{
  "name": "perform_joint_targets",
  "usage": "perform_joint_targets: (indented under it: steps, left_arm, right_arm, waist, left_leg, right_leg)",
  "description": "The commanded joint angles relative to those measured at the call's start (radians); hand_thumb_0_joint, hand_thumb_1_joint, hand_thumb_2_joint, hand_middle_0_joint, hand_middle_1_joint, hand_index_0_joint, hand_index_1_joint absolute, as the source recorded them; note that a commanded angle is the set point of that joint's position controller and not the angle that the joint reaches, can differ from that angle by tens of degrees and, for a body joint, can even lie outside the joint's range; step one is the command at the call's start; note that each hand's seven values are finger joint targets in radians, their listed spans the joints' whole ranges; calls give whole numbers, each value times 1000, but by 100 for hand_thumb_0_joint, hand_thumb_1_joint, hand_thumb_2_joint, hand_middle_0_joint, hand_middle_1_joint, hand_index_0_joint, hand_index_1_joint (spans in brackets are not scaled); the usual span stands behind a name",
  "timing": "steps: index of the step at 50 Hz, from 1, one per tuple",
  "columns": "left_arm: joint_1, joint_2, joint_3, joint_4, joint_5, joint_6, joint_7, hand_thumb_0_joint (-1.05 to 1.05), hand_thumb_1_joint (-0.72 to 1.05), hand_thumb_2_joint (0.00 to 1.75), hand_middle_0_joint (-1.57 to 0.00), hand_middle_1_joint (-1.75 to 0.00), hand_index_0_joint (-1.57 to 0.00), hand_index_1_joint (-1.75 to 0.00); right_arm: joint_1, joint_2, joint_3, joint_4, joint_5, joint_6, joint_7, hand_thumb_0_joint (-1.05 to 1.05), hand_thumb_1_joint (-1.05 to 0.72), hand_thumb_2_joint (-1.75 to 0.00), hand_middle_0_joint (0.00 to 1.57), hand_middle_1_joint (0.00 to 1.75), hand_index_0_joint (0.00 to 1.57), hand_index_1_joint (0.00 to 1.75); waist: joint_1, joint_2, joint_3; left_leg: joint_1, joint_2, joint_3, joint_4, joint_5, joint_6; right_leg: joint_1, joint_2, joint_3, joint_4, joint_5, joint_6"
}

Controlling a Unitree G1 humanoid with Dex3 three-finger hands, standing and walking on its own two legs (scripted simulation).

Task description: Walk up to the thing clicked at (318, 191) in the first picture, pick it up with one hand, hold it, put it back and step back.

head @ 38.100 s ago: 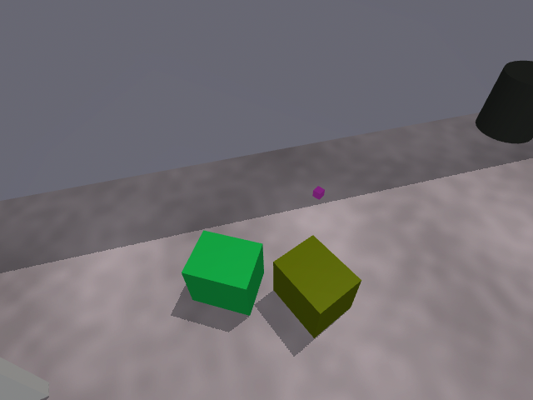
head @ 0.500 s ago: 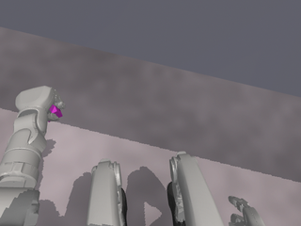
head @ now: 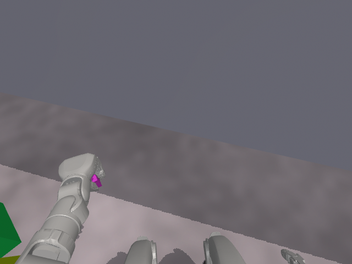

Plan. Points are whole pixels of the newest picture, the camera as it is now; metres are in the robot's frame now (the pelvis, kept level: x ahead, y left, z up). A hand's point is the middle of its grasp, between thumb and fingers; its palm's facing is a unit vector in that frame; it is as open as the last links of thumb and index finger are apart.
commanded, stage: lift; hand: left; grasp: from above
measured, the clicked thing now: (89, 180) +0.38 +0.24 -0.11
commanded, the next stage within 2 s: hold in 0.36 s
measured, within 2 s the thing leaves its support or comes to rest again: neither
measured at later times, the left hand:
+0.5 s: hand (82, 164) +0.37 +0.22 +0.01, palm faces -0.41 -0.15 -0.90, open 4.8 cm
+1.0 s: hand (77, 156) +0.37 +0.21 +0.05, palm faces -0.41 -0.13 -0.90, open 4.9 cm
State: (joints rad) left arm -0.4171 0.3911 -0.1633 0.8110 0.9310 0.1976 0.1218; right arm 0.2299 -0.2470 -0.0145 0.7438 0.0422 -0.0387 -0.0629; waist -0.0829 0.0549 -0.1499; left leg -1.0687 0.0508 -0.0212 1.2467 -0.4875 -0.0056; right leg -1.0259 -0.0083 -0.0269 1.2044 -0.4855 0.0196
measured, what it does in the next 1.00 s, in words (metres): rises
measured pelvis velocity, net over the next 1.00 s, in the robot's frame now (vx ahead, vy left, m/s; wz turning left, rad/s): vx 0.05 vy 0.00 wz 0.00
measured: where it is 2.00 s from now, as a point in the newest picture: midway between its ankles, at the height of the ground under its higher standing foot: outside the picture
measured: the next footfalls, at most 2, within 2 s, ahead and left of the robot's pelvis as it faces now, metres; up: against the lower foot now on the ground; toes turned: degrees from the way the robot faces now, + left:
none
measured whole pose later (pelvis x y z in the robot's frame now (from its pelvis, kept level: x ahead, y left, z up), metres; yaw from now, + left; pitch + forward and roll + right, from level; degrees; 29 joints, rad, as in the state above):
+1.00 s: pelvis +0.05 +0.00 +0.09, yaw +0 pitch +6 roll +0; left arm -0.31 0.32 -0.22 0.71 0.94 0.24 0.05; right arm 0.24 -0.26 -0.04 0.73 0.04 -0.03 -0.02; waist -0.02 0.06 -0.07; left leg -0.44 0.03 0.03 0.67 -0.33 -0.01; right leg -0.43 -0.02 0.01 0.66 -0.34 0.02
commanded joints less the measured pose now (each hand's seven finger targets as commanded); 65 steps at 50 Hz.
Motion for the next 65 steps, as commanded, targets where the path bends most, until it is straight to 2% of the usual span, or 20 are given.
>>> perform_joint_targets:
  steps: [1,3,4,10,11,13,15,17,18,23,24,30,32,33,35,38,41,46,61,65]
  left_arm:
    - [-293,168,44,-128,-5,23,51,0,84,3,-108,-31,-118,-21]
    - [-304,177,48,-143,-12,26,50,0,85,3,-110,-31,-120,-21]
    - [-268,163,39,-107,-12,30,48,0,85,2,-109,-31,-119,-21]
    - [-280,139,30,-128,-21,28,50,0,89,0,-111,-30,-122,-18]
    - [-292,168,47,-156,-18,25,55,0,90,0,-112,-30,-123,-19]
    - [-275,148,41,-150,-9,27,60,0,89,0,-112,-30,-123,-18]
    - [-281,162,47,-169,2,30,65,0,92,0,-112,-31,-124,-19]
    - [-274,118,20,-161,-3,36,65,0,93,0,-114,-29,-125,-18]
    - [-273,138,33,-160,-4,35,65,0,93,1,-114,-30,-125,-18]
    - [-252,123,26,-159,-6,41,55,0,93,5,-116,-29,-127,-19]
    - [-245,108,15,-158,-6,42,52,0,93,0,-114,-28,-125,-17]
    - [-270,135,19,-202,8,29,18,0,91,0,-112,-27,-123,-16]
    - [-227,108,8,-177,5,29,6,0,88,0,-111,-26,-122,-15]
    - [-257,124,12,-228,5,25,4,0,89,0,-110,-27,-122,-15]
    - [-224,116,13,-200,11,26,-2,0,88,0,-111,-26,-122,-15]
    - [-237,130,21,-217,20,26,-4,0,89,0,-112,-27,-123,-16]
    - [-237,121,14,-236,17,29,-13,0,89,0,-114,-25,-123,-15]
    - [-210,127,16,-272,28,42,-33,0,90,0,-112,-27,-123,-16]
    - [-190,129,1,-350,17,48,-106,0,91,0,-113,-29,-124,-18]
    - [-188,135,7,-373,22,49,-109,0,92,0,-113,-30,-125,-18]
  right_arm:
    - [37,-137,-45,-76,0,-49,-8,0,-90,-90,20,30,20,30]
    - [38,-140,-50,-73,0,-58,-9,0,-90,-90,20,30,20,30]
    - [46,-138,-49,-72,1,-62,-8,0,-90,-90,20,30,20,30]
    - [59,-139,-53,-68,-2,-72,-3,0,-90,-90,20,30,20,30]
    - [54,-143,-56,-72,-4,-72,-4,0,-89,-90,20,30,20,30]
    - [54,-136,-54,-69,-4,-71,-1,0,-90,-90,20,30,20,30]
    - [46,-138,-57,-65,-5,-68,0,0,-89,-90,20,30,20,30]
    - [41,-132,-55,-65,-3,-66,4,0,-90,-90,20,30,20,30]
    - [44,-140,-58,-64,-3,-66,4,0,-89,-90,20,30,20,30]
    - [28,-137,-59,-68,-2,-64,9,0,-90,-90,20,30,20,30]
    - [27,-136,-60,-68,-2,-62,11,0,-90,-90,20,30,20,30]
    - [20,-145,-67,-76,1,-61,17,0,-90,-90,20,30,20,30]
    - [26,-146,-68,-81,0,-59,22,0,-90,-90,20,30,20,30]
    - [20,-148,-69,-84,0,-57,22,0,-90,-90,20,30,20,30]
    - [18,-146,-70,-89,-1,-54,24,0,-90,-90,20,30,20,30]
    - [11,-144,-65,-97,0,-46,28,0,-90,-90,20,30,20,30]
    - [-4,-147,-66,-118,1,-40,32,0,-90,-90,20,30,20,30]
    - [-21,-144,-64,-132,3,-30,36,0,-90,-90,20,30,20,30]
    - [-73,-135,-49,-180,12,-19,27,0,-91,-90,20,30,20,30]
    - [-82,-134,-45,-183,13,-18,26,0,-90,-90,20,30,20,30]
  waist:
    - [-12,14,-272]
    - [0,22,-284]
    - [-4,-14,-268]
    - [3,-39,-276]
    - [15,-18,-288]
    - [15,-26,-280]
    - [21,-3,-287]
    - [14,-13,-249]
    - [16,-13,-252]
    - [27,-23,-229]
    - [28,-32,-223]
    - [37,-14,-243]
    - [31,-41,-227]
    - [43,-16,-248]
    - [41,-36,-231]
    - [43,-54,-214]
    - [47,-54,-177]
    - [62,-42,-197]
    - [76,-71,-128]
    - [81,-53,-130]
  left_leg:
    - [320,-41,-23,-298,68,10]
    - [366,-45,-5,-319,119,10]
    - [373,-45,-11,-330,151,11]
    - [480,-51,7,-394,268,16]
    - [503,-53,13,-409,269,14]
    - [525,-54,11,-435,282,13]
    - [563,-55,14,-456,306,9]
    - [584,-54,16,-484,307,9]
    - [600,-52,13,-498,311,6]
    - [643,-53,19,-542,351,5]
    - [649,-54,22,-546,367,6]
    - [709,-54,28,-578,435,2]
    - [721,-52,28,-583,474,3]
    - [745,-53,30,-589,495,0]
    - [748,-52,31,-591,523,4]
    - [733,-62,40,-596,504,9]
    - [737,-61,42,-624,436,10]
    - [771,-60,40,-640,486,8]
    - [800,-66,56,-710,382,23]
    - [817,-61,51,-730,383,17]
  right_leg:
    - [245,48,22,-279,93,-35]
    - [297,45,26,-313,136,-33]
    - [316,48,26,-323,161,-32]
    - [443,41,30,-400,292,-20]
    - [461,38,32,-415,290,-20]
    - [486,37,33,-433,301,-20]
    - [507,36,36,-453,319,-22]
    - [515,36,30,-478,314,-22]
    - [517,39,26,-485,311,-25]
    - [567,41,22,-523,343,-24]
    - [577,40,24,-531,361,-22]
    - [618,45,25,-551,416,-25]
    - [633,46,20,-554,446,-24]
    - [647,46,20,-557,461,-25]
    - [653,47,19,-562,491,-23]
    - [678,39,31,-582,505,-15]
    - [671,38,30,-608,432,-18]
    - [706,39,27,-607,470,-20]
    - [718,30,34,-687,377,-12]
    - [723,35,30,-691,363,-21]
